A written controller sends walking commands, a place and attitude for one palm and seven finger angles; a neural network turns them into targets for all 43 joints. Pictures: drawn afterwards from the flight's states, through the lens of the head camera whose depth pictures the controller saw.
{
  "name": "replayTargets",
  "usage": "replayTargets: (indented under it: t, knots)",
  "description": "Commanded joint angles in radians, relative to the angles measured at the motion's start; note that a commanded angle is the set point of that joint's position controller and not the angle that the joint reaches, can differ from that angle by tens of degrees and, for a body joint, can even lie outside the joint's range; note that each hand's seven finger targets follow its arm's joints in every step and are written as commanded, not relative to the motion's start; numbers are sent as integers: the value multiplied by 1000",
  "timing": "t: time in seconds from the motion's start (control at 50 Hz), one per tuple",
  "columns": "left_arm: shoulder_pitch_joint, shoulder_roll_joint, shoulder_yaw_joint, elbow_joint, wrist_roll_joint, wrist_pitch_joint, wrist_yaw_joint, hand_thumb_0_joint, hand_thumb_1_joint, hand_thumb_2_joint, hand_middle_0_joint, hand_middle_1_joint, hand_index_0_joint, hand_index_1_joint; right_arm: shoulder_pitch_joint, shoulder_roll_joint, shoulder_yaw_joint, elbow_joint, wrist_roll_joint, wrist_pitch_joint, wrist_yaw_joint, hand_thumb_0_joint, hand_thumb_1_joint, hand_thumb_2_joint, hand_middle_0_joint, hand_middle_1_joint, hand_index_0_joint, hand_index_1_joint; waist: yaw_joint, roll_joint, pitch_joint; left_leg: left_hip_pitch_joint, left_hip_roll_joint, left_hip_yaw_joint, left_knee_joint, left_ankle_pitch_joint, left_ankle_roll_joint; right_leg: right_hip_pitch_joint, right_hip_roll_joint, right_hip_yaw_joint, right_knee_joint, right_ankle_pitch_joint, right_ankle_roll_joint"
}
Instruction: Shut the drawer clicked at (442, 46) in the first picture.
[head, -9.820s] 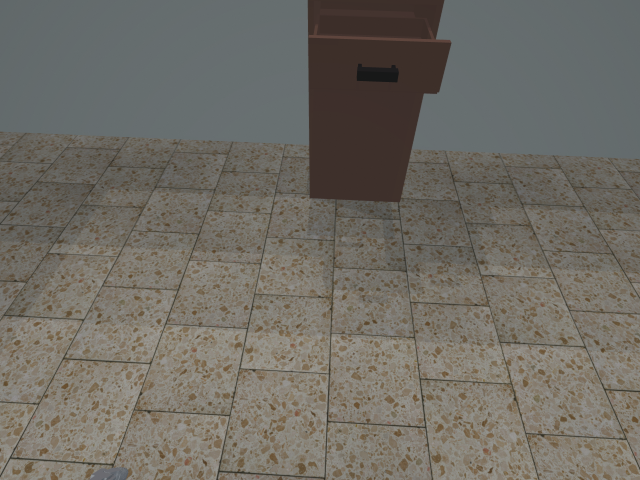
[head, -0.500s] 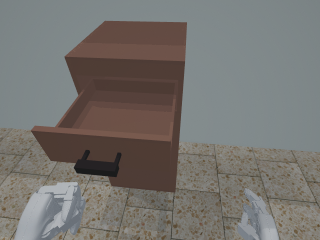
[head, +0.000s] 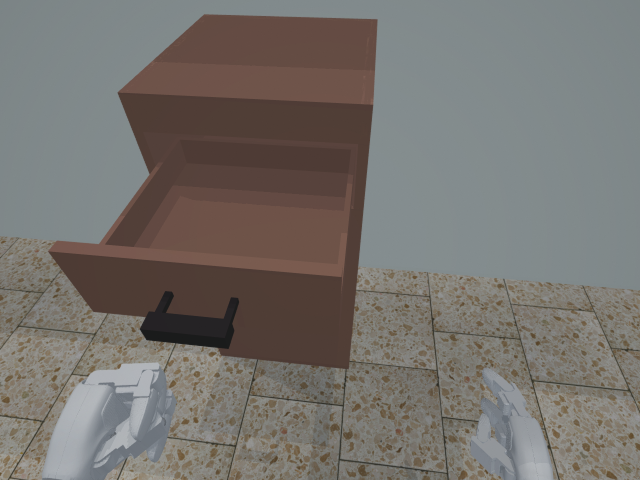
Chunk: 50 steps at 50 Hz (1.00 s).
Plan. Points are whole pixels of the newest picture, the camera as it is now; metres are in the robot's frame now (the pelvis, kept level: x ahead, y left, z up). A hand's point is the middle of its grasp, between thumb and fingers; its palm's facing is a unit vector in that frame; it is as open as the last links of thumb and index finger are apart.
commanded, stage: bring the fist close to the handle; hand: left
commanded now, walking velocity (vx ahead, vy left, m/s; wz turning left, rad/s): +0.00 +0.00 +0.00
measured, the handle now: (194, 315) +0.31 +0.20 +0.04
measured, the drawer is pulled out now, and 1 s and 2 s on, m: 0.30 0.30 0.23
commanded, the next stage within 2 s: push the drawer shut in 1.02 s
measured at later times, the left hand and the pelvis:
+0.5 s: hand (191, 401) +0.20 +0.17 +0.05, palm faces -0.05 -1.00 -0.04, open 3.3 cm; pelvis -0.01 +0.01 -0.02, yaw -1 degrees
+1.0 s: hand (194, 396) +0.21 +0.17 +0.03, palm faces -0.04 -1.00 -0.04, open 3.3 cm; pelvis -0.01 +0.01 -0.03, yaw -1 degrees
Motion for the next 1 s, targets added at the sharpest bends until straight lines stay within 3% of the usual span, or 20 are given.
replayTargets:
  t: [0.0,0.06,0.1,0.16,0.18,0.26,0.34,0.36,0.4,0.46,0.5,0.56,0.6,0.66,0.72,0.76,0.8,0.86,0.9,0.98]
  knots:
    - [-40,82,52,-186,-10,-73,18,0,900,900,-1400,-1600,-1400,-1600,-107,-102,-51,-179,-4,-39,4,0,-900,-900,200,300,200,300,-17,-28,-47,148,-57,23,-84,101,64,-153,10,34,-166,240,23]
    - [-59,106,79,-161,-6,-86,30,0,900,900,-1400,-1600,-1400,-1600,-110,-104,-56,-174,-8,-22,3,0,-900,-900,200,300,200,300,-13,-33,-45,124,-56,22,-74,92,63,-161,10,42,-160,220,22]
    - [-56,70,37,-172,0,-98,32,0,900,900,-1400,-1600,-1400,-1600,-99,-104,-56,-185,-10,-13,8,0,-900,-900,200,300,200,300,-22,-13,-68,132,-56,26,-65,108,64,-172,8,29,-136,243,22]
    - [-68,83,45,-145,10,-114,51,0,900,900,-1400,-1600,-1400,-1600,-98,-107,-61,-180,-14,1,12,0,-900,-900,200,300,200,300,-24,-34,-69,107,-53,20,-53,95,64,-191,13,24,-119,225,21]
    - [-73,54,8,-152,14,-120,53,0,900,900,-1400,-1600,-1400,-1600,-91,-108,-57,-188,-16,5,16,0,-900,-900,200,300,200,300,-31,-22,-73,105,-55,18,-51,90,64,-205,12,19,-106,217,20]
    - [-101,91,44,-114,25,-138,78,0,900,900,-1400,-1600,-1400,-1600,-89,-112,-64,-183,-20,31,13,0,-900,-900,200,300,200,300,-31,-39,-87,71,-50,15,-29,72,63,-230,15,23,-84,193,20]
    - [-134,59,7,-120,24,-159,82,0,900,900,-1400,-1600,-1400,-1600,-78,-111,-62,-199,-22,47,15,0,-900,-900,200,300,200,300,-38,-4,-138,69,-49,16,-4,88,60,-252,15,17,-43,206,17]
    - [-137,75,24,-93,32,-156,91,0,900,900,-1400,-1600,-1400,-1600,-80,-113,-64,-192,-24,56,14,0,-900,-900,200,300,200,300,-39,-24,-128,55,-46,13,0,83,61,-254,17,17,-43,204,17]
    - [-156,45,-15,-97,31,-165,89,0,900,900,-1400,-1600,-1400,-1600,-75,-114,-63,-202,-24,62,16,0,-900,-900,200,300,200,300,-47,-19,-139,51,-45,13,10,74,60,-280,17,18,-30,195,18]
    - [-174,90,32,-49,37,-167,101,0,900,900,-1400,-1600,-1400,-1600,-74,-119,-66,-191,-27,80,12,0,-900,-900,200,300,200,300,-46,-36,-134,16,-44,12,29,60,60,-289,19,27,-25,179,17]
    - [-187,60,0,-60,35,-176,101,0,900,900,-1400,-1600,-1400,-1600,-68,-114,-63,-204,-28,87,16,0,-900,-900,200,300,200,300,-48,-18,-161,21,-44,13,38,73,59,-301,18,24,-5,193,15]
    - [-202,97,45,-21,37,-184,110,0,900,900,-1400,-1600,-1400,-1600,-67,-118,-67,-194,-33,102,14,0,-900,-900,200,300,200,300,-45,-22,-173,-7,-41,13,60,77,58,-307,21,29,10,198,14]
    - [-221,65,16,-4,31,-188,102,0,900,900,-1400,-1600,-1400,-1600,-64,-118,-64,-204,-31,111,18,0,-900,-900,200,300,200,300,-55,-30,-169,-22,-41,14,70,68,57,-329,21,27,19,193,16]
    - [-244,115,51,-41,25,-199,104,0,900,900,-1400,-1600,-1400,-1600,-65,-122,-64,-207,-32,116,15,0,-900,-900,200,300,200,300,-46,11,-204,-14,-39,13,74,70,60,-311,20,38,17,183,12]
    - [-225,95,28,-71,18,-195,102,0,900,900,-1400,-1600,-1400,-1600,-58,-118,-63,-220,-27,119,16,0,-900,-900,200,300,200,300,-49,20,-231,8,-38,15,70,89,59,-303,21,32,19,205,12]
    - [-197,102,45,-20,22,-176,107,0,900,900,-1400,-1600,-1400,-1600,-61,-118,-64,-211,-26,130,15,0,-900,-900,200,300,200,300,-53,-12,-196,-14,-38,10,68,77,60,-302,24,29,9,200,14]
    - [-204,67,2,-48,20,-173,104,0,900,900,-1400,-1600,-1400,-1600,-59,-117,-63,-223,-26,132,17,0,-900,-900,200,300,200,300,-58,1,-196,-6,-39,13,67,77,60,-315,22,29,12,206,17]
    - [-195,114,55,-10,25,-167,113,0,900,900,-1400,-1600,-1400,-1600,-62,-122,-65,-214,-26,145,13,0,-900,-900,200,300,200,300,-55,-32,-165,-35,-39,12,68,57,60,-310,23,34,1,179,16]
    - [-211,81,15,-44,24,-178,111,0,900,900,-1400,-1600,-1400,-1600,-58,-118,-62,-227,-26,142,15,0,-900,-900,200,300,200,300,-60,-9,-176,-20,-39,12,65,55,60,-323,22,28,10,173,16]
    - [-175,94,34,-50,24,-189,116,0,900,900,-1400,-1600,-1400,-1600,-53,-117,-66,-227,-26,145,16,0,-900,-900,200,300,200,300,-53,-12,-194,-15,-38,14,71,70,60,-315,24,28,14,191,15]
